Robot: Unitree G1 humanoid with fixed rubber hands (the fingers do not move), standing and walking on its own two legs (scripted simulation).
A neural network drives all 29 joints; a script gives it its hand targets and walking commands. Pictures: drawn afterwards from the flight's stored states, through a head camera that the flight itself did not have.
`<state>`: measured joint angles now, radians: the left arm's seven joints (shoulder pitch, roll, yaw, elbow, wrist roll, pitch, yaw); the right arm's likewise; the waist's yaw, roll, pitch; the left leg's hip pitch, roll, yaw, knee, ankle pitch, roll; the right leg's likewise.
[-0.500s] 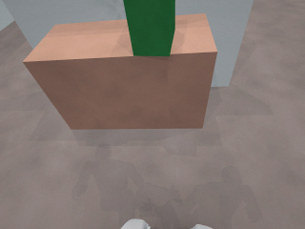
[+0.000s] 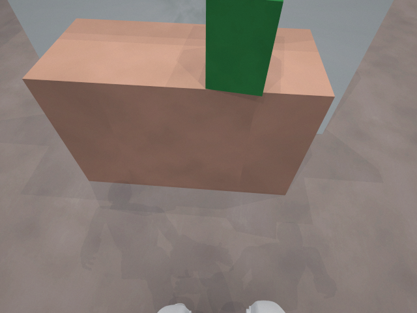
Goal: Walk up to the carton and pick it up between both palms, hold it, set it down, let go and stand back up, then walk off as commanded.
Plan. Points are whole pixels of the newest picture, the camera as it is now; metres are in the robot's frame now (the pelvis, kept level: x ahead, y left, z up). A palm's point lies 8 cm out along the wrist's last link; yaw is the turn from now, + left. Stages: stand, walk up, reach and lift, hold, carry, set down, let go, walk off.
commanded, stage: walk up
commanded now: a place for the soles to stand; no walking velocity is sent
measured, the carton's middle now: (243, 29) +0.95 -0.10 +0.07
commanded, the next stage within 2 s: none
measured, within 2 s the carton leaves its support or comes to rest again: neither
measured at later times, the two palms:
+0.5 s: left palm (54, 294) +0.18 +0.32 -0.09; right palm (362, 283) +0.21 -0.32 -0.13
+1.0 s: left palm (52, 255) +0.26 +0.37 -0.11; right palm (329, 280) +0.22 -0.25 -0.14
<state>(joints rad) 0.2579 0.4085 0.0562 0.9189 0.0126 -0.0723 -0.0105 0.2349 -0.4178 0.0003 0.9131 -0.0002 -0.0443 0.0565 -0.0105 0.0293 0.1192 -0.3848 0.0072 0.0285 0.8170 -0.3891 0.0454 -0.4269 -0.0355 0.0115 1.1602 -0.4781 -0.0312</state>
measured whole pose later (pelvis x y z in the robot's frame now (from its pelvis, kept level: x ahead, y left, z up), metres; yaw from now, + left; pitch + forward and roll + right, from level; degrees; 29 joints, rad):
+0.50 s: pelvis +0.13 -0.01 -0.01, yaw +0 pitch -4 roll -2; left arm 0.28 0.40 0.07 0.92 0.01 -0.10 0.01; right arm 0.19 -0.43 0.00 0.91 0.00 0.01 0.05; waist 0.00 0.09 0.12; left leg -0.54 0.04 -0.06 1.17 -0.52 0.05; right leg -0.38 -0.04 -0.12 0.82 -0.36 -0.04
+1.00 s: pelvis +0.17 +0.05 -0.02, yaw -6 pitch -3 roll +0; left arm 0.24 0.40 0.03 0.92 0.01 -0.07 0.02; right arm 0.19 -0.39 0.00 0.91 0.00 0.00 0.04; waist 0.00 0.03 0.12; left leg -0.51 0.05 0.06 0.92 -0.36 0.02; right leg -0.40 -0.03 0.01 0.93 -0.48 0.01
